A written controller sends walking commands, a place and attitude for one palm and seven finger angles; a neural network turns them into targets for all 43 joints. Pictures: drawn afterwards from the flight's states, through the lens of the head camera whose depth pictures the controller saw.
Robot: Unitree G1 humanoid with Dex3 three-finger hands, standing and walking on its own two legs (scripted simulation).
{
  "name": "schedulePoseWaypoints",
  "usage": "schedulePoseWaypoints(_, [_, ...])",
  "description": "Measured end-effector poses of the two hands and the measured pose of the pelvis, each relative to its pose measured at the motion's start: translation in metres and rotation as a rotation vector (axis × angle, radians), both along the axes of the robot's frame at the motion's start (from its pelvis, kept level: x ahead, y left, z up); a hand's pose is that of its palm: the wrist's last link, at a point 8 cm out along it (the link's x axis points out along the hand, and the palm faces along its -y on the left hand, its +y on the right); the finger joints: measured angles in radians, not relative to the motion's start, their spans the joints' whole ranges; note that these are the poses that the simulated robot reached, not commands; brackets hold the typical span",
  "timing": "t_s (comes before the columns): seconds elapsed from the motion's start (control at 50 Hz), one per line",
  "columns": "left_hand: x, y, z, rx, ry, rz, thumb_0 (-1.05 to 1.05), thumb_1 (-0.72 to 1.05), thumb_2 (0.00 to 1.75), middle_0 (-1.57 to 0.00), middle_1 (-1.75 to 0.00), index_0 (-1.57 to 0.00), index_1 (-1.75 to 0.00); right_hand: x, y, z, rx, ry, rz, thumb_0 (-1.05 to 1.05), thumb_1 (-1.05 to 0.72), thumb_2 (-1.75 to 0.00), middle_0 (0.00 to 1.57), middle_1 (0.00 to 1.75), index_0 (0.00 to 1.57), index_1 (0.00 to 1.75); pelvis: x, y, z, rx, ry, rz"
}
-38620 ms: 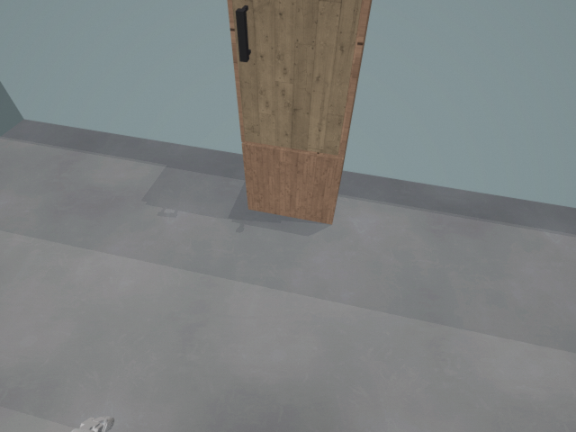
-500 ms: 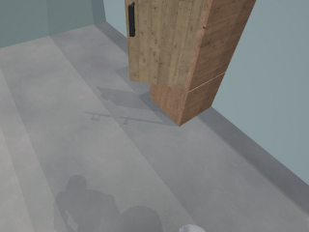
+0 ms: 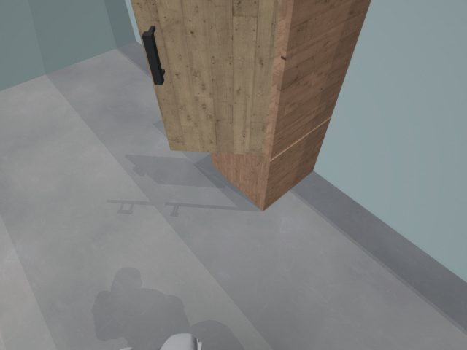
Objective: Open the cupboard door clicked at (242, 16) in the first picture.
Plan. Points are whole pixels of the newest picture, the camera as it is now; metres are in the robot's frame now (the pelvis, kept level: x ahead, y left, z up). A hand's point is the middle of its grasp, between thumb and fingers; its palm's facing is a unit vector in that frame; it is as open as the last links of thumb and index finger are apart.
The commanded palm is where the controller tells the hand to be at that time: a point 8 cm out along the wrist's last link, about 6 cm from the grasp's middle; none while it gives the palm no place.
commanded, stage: take the last steps up to it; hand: left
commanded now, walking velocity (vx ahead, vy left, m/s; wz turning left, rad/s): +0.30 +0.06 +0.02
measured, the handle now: (155, 55) +0.82 +0.24 +0.07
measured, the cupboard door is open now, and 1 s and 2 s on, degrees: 44 44 44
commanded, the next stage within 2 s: come to a stop and stand still in 0.38 s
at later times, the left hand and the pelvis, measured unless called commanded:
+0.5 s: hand (120, 330) +0.18 +0.24 -0.18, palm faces +0.05 -0.99 -0.14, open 7.4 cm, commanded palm none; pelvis +0.18 +0.08 +0.00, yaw -2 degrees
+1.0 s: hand (133, 272) +0.30 +0.25 -0.18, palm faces +0.03 -0.98 -0.17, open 7.3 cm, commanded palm none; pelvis +0.22 +0.08 -0.01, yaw -1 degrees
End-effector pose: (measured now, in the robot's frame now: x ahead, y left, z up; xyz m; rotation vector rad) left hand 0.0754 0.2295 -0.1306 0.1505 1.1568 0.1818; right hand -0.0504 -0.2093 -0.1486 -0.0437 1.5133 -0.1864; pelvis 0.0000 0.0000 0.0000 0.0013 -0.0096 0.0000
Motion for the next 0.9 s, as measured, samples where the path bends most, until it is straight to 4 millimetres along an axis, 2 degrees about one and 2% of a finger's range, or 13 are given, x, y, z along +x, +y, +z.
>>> schedulePoseWaypoints(0.06, [-0.008,0.009,0.002,0.004,0.071,0.013,-0.03,0.96,0.90,-0.20,-0.30,-0.20,-0.30,0.064,-0.007,0.006,-0.019,-0.104,0.037,0.00,-0.91,-0.90,0.20,0.30,0.20,0.30,0.022,0.002,0.006,-0.001,0.013,0.004])
schedulePoseWaypoints(0.16, [-0.024,0.013,-0.003,-0.040,0.195,0.059,-0.01,0.94,0.90,-0.20,-0.30,-0.20,-0.30,0.156,-0.011,0.015,-0.061,-0.211,0.109,0.01,-0.93,-0.90,0.20,0.30,0.20,0.30,0.062,0.016,0.007,-0.006,0.017,0.011])
schedulePoseWaypoints(0.28, [-0.031,0.022,-0.021,-0.114,0.344,0.125,0.00,0.92,0.90,-0.20,-0.30,-0.20,-0.30,0.261,0.017,0.019,-0.090,-0.320,0.200,0.00,-0.92,-0.90,0.20,0.30,0.20,0.30,0.116,0.045,-0.004,-0.016,0.011,0.019])
schedulePoseWaypoints(0.34, [-0.019,0.032,-0.032,-0.133,0.399,0.120,0.00,0.91,0.90,-0.20,-0.30,-0.20,-0.30,0.295,0.035,0.017,-0.107,-0.373,0.214,0.00,-0.92,-0.90,0.20,0.30,0.20,0.30,0.137,0.060,-0.012,-0.009,0.005,0.007])
schedulePoseWaypoints(0.38, [0.002,0.041,-0.031,-0.127,0.395,0.101,0.01,0.91,0.90,-0.20,-0.30,-0.20,-0.30,0.302,0.046,0.018,-0.105,-0.378,0.197,0.00,-0.92,-0.90,0.20,0.30,0.20,0.30,0.149,0.066,-0.009,-0.007,0.003,-0.008])
schedulePoseWaypoints(0.44, [0.049,0.054,-0.026,-0.111,0.334,0.066,0.01,0.91,0.90,-0.20,-0.30,-0.20,-0.30,0.299,0.059,0.020,-0.092,-0.348,0.161,0.00,-0.91,-0.90,0.20,0.30,0.20,0.30,0.166,0.073,-0.003,-0.004,0.004,-0.022])
schedulePoseWaypoints(0.48, [0.084,0.061,-0.022,-0.097,0.276,0.040,0.01,0.91,0.90,-0.20,-0.30,-0.20,-0.30,0.296,0.056,0.022,-0.115,-0.334,0.115,-0.02,-0.95,-0.90,0.21,0.30,0.21,0.30,0.176,0.077,0.001,-0.002,0.007,-0.029])
schedulePoseWaypoints(0.58, [0.161,0.077,-0.013,-0.033,0.155,-0.003,0.02,0.94,0.90,-0.20,-0.30,-0.20,-0.30,0.274,0.054,0.018,-0.108,-0.210,0.089,-0.02,-0.95,-0.90,0.21,0.30,0.21,0.30,0.201,0.077,0.004,0.000,0.004,-0.026])
schedulePoseWaypoints(0.66, [0.205,0.078,-0.010,0.004,0.090,-0.029,0.01,0.93,0.90,-0.20,-0.30,-0.19,-0.30,0.256,0.055,0.005,-0.074,-0.102,0.055,-0.01,-0.93,-0.90,0.20,0.30,0.20,0.30,0.218,0.069,-0.001,0.011,-0.008,-0.021])
schedulePoseWaypoints(0.76, [0.232,0.067,-0.010,0.030,0.083,-0.068,0.01,0.92,0.90,-0.20,-0.30,-0.19,-0.30,0.250,0.055,-0.010,-0.028,-0.034,-0.007,0.00,-0.92,-0.90,0.20,0.30,0.20,0.30,0.231,0.060,-0.008,0.011,-0.002,-0.024])
schedulePoseWaypoints(0.82, [0.237,0.061,-0.012,0.020,0.082,-0.072,0.01,0.92,0.90,-0.20,-0.30,-0.20,-0.30,0.251,0.055,-0.011,-0.023,-0.022,-0.016,0.00,-0.91,-0.90,0.20,0.30,0.20,0.30,0.231,0.060,-0.009,0.002,0.005,-0.009])
schedulePoseWaypoints(0.9, [0.233,0.057,-0.021,-0.021,0.074,-0.052,0.00,0.91,0.90,-0.20,-0.30,-0.20,-0.30,0.257,0.055,-0.006,-0.051,-0.029,0.003,0.00,-0.91,-0.90,0.20,0.30,0.20,0.30,0.226,0.066,-0.010,-0.010,0.004,-0.001])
